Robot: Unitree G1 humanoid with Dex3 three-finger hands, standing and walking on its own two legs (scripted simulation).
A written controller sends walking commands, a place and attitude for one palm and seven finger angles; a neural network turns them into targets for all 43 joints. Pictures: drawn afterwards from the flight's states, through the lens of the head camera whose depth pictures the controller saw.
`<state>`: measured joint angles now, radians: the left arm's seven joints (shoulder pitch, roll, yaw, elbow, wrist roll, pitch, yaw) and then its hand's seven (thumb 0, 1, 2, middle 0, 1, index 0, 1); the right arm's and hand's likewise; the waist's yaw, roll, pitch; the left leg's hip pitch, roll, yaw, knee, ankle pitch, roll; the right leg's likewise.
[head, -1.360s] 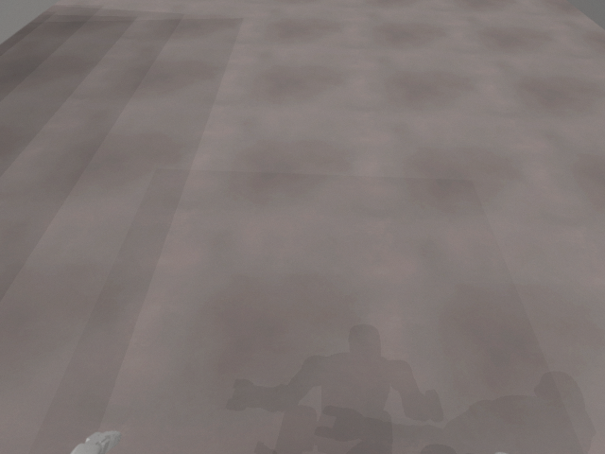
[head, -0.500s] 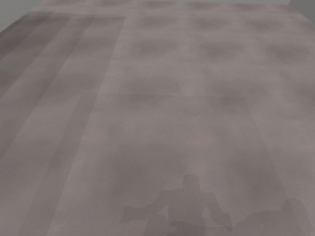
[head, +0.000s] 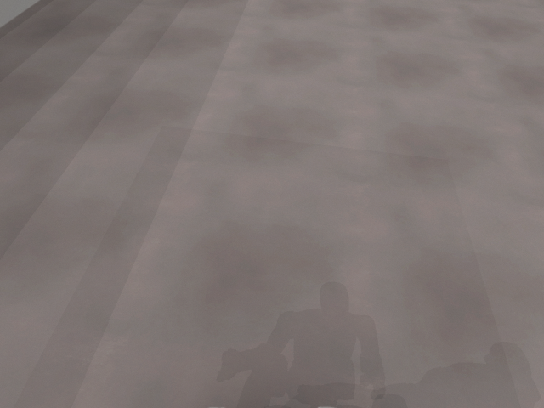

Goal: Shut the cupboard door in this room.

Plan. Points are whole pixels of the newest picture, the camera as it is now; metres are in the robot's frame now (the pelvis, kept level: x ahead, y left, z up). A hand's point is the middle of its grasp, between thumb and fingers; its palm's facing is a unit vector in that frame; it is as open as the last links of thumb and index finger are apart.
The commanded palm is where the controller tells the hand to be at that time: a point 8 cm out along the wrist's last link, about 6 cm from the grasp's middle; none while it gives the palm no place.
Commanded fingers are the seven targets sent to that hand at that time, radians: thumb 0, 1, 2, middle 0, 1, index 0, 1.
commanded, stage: turn or walk to find it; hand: left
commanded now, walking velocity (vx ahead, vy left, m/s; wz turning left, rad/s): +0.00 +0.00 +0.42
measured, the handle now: out of the picture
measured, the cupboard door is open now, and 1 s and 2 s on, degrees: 88 88 88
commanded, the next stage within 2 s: stand and wait in 1.76 s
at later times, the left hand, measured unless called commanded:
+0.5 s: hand out of the picture -0.05 +0.20 -0.17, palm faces +0.28 -0.93 -0.24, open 7.4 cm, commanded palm none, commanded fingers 0.00 0.90 0.90 -0.20 -0.30 -0.20 -0.30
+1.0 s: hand out of the picture -0.08 +0.19 -0.14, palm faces +0.46 -0.84 -0.28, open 7.4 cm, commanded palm none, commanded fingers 0.00 0.90 0.90 -0.20 -0.30 -0.20 -0.30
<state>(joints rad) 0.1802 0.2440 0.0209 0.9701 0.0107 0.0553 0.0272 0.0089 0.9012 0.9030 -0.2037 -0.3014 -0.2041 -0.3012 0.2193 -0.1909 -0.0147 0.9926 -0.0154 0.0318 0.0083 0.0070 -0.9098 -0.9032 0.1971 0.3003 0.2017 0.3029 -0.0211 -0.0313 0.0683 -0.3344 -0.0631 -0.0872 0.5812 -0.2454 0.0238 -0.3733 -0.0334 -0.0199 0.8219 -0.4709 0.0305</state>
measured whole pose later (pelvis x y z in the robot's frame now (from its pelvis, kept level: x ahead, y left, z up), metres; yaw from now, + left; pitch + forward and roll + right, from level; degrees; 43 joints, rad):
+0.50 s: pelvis -0.05 -0.01 +0.00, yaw +16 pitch +0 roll +1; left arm 0.25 0.23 0.04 0.93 0.03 0.02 0.02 0.01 0.90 0.90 -0.21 -0.30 -0.21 -0.30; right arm 0.17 -0.26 -0.07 0.96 0.00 0.06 0.02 0.01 -0.91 -0.90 0.19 0.30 0.20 0.30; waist 0.00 -0.04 0.07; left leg -0.30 0.02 0.05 0.68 -0.38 -0.04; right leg -0.26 -0.14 -0.16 0.60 -0.32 0.04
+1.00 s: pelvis -0.07 -0.02 +0.00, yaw +27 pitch -1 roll +1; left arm 0.21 0.18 0.04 0.89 0.02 0.01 0.02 0.01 0.90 0.90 -0.20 -0.30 -0.20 -0.30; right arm 0.21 -0.23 -0.07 0.96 -0.02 0.07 0.01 0.01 -0.91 -0.90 0.20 0.30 0.20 0.30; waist -0.01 0.05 0.06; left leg -0.44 -0.05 -0.06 0.94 -0.44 -0.01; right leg -0.26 -0.05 -0.10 0.58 -0.31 -0.02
